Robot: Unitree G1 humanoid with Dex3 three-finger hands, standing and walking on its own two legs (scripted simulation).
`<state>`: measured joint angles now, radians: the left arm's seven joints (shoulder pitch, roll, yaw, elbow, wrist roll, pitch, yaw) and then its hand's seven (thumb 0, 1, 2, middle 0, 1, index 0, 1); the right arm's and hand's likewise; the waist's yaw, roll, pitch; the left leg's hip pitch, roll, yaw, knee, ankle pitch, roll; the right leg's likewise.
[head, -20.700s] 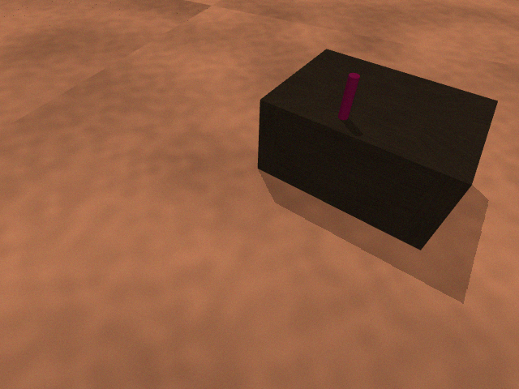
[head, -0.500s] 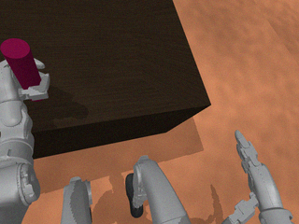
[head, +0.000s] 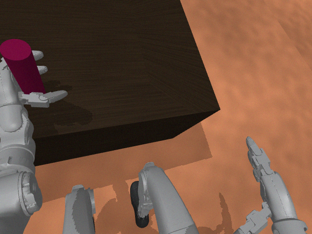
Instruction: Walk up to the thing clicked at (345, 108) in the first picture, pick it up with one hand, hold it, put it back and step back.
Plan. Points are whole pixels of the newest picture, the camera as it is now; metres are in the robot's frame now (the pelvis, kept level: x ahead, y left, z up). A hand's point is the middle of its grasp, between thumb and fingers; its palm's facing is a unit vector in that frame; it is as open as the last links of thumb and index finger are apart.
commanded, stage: open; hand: left
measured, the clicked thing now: (29, 78) +0.51 +0.18 -0.03
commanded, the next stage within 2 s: withdraw in 0.02 s
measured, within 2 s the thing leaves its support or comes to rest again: neither
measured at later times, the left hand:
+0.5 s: hand out of the picture +0.53 +0.22 +0.04, palm faces +0.17 -0.98 -0.07, open 16.3 cm
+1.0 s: hand out of the picture +0.48 +0.34 +0.16, palm faces +0.39 -0.86 -0.32, open 17.2 cm
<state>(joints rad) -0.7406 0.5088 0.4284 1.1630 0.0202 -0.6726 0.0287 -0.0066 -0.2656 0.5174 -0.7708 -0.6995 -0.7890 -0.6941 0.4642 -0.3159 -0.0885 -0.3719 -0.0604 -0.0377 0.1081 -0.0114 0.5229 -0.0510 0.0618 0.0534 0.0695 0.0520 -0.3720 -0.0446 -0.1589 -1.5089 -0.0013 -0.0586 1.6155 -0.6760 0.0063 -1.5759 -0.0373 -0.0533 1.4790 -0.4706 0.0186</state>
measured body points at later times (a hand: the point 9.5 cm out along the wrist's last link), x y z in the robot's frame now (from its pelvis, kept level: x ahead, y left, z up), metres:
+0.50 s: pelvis +0.00 +0.00 +0.03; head +0.17 +0.06 +0.44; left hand +0.51 +0.27 +0.05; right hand +0.16 -0.27 +0.11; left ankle +0.02 +0.11 -0.54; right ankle +0.10 -0.14 -0.54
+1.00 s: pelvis +0.03 +0.01 +0.12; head +0.12 +0.05 +0.56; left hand +0.45 +0.39 +0.18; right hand +0.19 -0.23 +0.10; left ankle +0.02 +0.11 -0.54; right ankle +0.10 -0.14 -0.54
